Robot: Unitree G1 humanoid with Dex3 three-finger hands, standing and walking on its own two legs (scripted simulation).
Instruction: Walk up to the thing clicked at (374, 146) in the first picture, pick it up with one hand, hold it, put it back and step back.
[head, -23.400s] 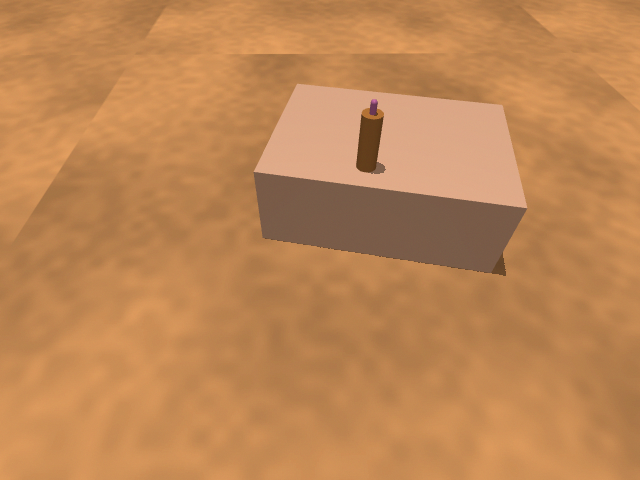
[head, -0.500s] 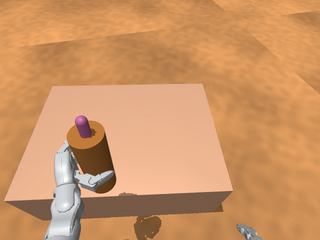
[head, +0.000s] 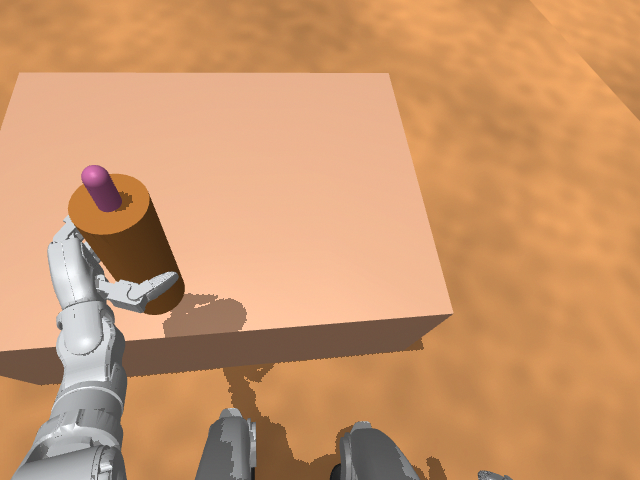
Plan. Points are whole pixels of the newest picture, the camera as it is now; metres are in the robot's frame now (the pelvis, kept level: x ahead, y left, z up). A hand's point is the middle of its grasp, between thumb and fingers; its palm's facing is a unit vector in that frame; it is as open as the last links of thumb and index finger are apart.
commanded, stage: crouch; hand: left
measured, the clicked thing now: (133, 245) +0.40 +0.22 +0.01
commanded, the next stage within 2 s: lower in 0.92 s
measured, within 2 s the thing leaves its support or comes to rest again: neither
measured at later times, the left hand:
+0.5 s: hand (133, 251) +0.45 +0.26 -0.10, palm faces +0.36 -0.93 -0.05, open 10.9 cm
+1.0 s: hand (138, 250) +0.47 +0.27 -0.14, palm faces +0.33 -0.94 -0.05, open 10.9 cm
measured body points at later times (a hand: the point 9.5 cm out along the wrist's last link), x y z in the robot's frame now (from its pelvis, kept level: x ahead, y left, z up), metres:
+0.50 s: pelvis -0.02 +0.01 -0.08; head +0.17 +0.04 +0.33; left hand +0.42 +0.31 -0.10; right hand +0.05 -0.25 -0.21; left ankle +0.05 +0.14 -0.63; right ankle -0.01 -0.12 -0.63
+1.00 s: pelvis -0.04 +0.01 -0.12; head +0.16 +0.05 +0.28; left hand +0.45 +0.32 -0.13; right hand -0.01 -0.26 -0.24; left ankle +0.05 +0.14 -0.63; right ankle -0.01 -0.12 -0.63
